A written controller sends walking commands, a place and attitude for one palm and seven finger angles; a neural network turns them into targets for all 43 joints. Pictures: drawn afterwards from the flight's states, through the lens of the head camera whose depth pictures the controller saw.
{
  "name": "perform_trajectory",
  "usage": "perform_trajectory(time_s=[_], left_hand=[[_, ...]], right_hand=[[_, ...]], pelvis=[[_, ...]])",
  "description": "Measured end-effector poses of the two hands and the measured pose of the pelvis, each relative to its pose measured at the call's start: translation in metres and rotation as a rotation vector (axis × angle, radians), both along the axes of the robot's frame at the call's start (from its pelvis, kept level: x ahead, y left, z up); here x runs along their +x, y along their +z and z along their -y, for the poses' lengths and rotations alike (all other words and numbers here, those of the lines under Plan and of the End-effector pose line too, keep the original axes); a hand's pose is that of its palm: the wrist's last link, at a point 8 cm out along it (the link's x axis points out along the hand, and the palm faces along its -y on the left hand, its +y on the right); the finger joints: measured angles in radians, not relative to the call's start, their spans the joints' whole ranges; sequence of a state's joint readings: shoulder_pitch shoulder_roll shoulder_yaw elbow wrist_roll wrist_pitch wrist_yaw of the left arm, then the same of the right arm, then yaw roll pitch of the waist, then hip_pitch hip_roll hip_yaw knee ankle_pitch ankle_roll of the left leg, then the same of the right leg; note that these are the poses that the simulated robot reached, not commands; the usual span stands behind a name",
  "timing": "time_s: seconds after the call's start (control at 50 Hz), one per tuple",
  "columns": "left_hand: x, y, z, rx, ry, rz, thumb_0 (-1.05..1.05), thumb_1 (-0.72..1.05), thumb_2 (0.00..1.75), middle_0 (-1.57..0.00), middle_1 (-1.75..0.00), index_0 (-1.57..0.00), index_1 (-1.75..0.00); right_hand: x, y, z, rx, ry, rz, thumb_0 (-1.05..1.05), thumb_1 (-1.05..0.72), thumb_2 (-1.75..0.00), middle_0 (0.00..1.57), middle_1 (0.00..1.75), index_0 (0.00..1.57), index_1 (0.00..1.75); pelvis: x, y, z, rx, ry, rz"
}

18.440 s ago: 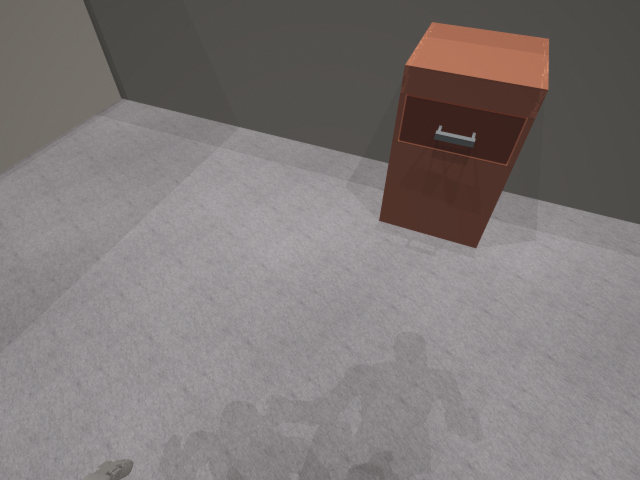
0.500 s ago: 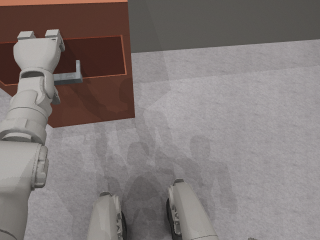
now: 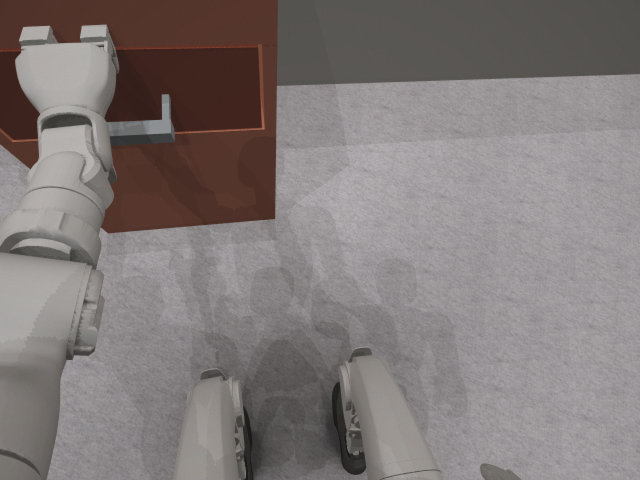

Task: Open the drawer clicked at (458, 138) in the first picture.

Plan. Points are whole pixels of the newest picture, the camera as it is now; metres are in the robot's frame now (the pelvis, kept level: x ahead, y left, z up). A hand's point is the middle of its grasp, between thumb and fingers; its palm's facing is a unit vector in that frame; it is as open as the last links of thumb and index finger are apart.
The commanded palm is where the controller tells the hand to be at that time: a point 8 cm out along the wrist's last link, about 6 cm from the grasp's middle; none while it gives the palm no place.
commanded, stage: move the hooked fingers above the handle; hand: left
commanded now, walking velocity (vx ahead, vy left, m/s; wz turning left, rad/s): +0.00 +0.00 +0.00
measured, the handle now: (123, 119) +0.61 +0.21 -0.08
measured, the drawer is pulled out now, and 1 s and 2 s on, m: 0.00 0.00 0.00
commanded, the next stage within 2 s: lower the fingers behind the handle in 0.22 s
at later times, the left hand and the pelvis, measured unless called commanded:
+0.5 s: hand (87, 140) +0.56 +0.24 -0.05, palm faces -0.09 +0.05 -0.99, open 13.8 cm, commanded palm +0.56 +0.20 +0.01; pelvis +0.00 -0.01 -0.01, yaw +0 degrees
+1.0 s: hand (121, 152) +0.56 +0.21 -0.09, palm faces -0.03 +0.00 -1.00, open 13.8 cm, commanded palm +0.56 +0.19 -0.02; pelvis +0.00 +0.00 -0.05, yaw -1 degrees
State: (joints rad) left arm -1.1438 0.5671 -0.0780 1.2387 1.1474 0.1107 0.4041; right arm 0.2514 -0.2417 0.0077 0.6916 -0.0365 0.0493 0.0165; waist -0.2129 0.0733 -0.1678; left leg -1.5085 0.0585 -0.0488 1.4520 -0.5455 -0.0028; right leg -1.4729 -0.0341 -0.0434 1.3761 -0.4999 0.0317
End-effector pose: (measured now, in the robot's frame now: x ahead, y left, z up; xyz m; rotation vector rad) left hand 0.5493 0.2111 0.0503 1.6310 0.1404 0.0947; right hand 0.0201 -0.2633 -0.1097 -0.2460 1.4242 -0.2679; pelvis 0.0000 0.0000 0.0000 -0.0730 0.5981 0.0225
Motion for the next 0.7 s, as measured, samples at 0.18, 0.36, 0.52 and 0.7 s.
perform_trajectory(time_s=[0.18, 0.36, 0.52, 0.7], left_hand=[[-0.01, -0.027, 0.041, -0.146, -0.248, -0.182, 0.0, -0.49, 0.31, -0.32, -1.2, -0.33, -1.23], [-0.006, -0.024, 0.015, -0.053, -0.198, 0.154, 0.0, -0.49, 0.31, -0.37, -1.24, -0.32, -1.2], [-0.007, -0.045, -0.02, -0.025, 0.064, -0.078, 0.0, -0.49, 0.31, -0.35, -1.23, -0.32, -1.2], [0.005, -0.025, 0.01, -0.109, -0.17, -0.088, 0.0, -0.49, 0.31, -0.34, -1.21, -0.32, -1.2]], right_hand=[[-0.031, 0.011, -0.001, -0.043, -0.064, -0.033, 0.0, -0.9, -0.89, 0.21, 0.3, 0.2, 0.3], [-0.038, -0.021, -0.001, 0.018, -0.035, -0.119, 0.0, -0.9, -0.9, 0.2, 0.3, 0.2, 0.3], [-0.008, -0.023, 0.003, 0.035, -0.013, -0.051, 0.0, -0.9, -0.89, 0.21, 0.3, 0.2, 0.3], [0.007, -0.001, 0.02, -0.069, 0.008, 0.001, 0.0, -0.9, -0.89, 0.21, 0.3, 0.2, 0.3]], pelvis=[[0.005, 0.001, 0.0, 0.004, -0.018, 0.002], [0.0, -0.02, 0.001, 0.009, -0.024, -0.028], [-0.001, -0.012, 0.007, 0.017, -0.019, -0.041], [0.014, -0.012, 0.009, -0.003, -0.01, -0.026]])
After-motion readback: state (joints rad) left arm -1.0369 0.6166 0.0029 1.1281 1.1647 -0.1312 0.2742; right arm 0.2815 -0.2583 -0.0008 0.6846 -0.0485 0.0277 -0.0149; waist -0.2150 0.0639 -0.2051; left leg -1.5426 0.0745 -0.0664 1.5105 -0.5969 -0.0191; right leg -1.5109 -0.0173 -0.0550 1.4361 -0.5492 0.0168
